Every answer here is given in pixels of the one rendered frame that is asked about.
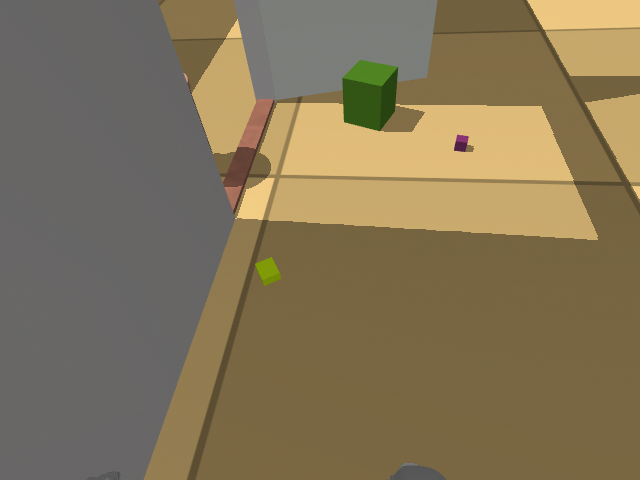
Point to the stool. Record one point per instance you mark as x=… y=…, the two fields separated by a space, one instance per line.
x=193 y=100

